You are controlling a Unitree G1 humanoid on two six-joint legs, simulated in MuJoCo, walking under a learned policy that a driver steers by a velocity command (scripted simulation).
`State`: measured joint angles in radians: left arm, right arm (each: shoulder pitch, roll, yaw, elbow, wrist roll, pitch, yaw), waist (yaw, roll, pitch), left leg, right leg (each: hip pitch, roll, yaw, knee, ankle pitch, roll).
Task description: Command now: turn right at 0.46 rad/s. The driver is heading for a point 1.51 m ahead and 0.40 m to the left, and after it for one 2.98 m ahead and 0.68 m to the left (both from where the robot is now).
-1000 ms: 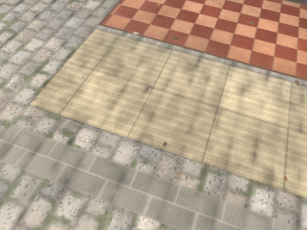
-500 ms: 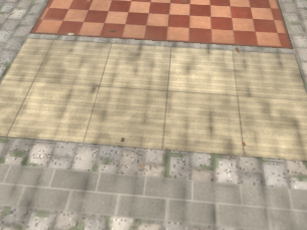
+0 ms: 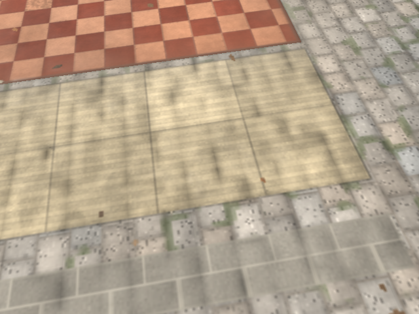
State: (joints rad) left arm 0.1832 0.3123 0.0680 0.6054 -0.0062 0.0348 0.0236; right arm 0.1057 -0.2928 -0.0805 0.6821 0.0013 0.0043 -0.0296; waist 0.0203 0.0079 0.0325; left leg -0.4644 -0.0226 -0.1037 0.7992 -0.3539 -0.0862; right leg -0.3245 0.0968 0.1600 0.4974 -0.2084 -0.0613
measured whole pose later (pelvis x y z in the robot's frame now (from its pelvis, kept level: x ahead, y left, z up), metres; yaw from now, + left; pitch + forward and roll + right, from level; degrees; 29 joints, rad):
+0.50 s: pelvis +0.01 +0.03 -0.01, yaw +4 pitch +0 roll -1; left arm 0.18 0.28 0.08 0.65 0.02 0.00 0.02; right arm 0.16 -0.30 -0.06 0.63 0.02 0.01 0.00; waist 0.00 0.03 0.04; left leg -0.31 -0.06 -0.17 0.62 -0.31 0.01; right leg -0.27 0.04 0.01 0.55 -0.29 -0.01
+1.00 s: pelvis +0.03 +0.09 +0.01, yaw +21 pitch +2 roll -3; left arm 0.14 0.33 0.09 0.68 0.00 -0.05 0.00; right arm 0.35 -0.27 -0.04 0.62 0.00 -0.02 -0.01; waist -0.03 -0.02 0.00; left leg -0.22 -0.04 -0.11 0.42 -0.23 0.07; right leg -0.56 -0.01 0.04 0.93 -0.22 0.04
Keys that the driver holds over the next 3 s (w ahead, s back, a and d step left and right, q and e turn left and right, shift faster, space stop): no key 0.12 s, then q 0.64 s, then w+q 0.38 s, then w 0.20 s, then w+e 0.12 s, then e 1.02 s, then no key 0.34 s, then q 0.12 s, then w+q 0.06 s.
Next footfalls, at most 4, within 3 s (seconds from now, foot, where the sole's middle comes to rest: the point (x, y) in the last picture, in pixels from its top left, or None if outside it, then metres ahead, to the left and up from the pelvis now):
0.12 left None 0.06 0.14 -0.78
0.78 left None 0.02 0.17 -0.78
1.26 right None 0.27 0.04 -0.78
1.66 left None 0.39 0.38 -0.78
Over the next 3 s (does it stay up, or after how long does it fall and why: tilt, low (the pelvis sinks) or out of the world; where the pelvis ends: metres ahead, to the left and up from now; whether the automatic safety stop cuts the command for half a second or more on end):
stays up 0.35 0.22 0.00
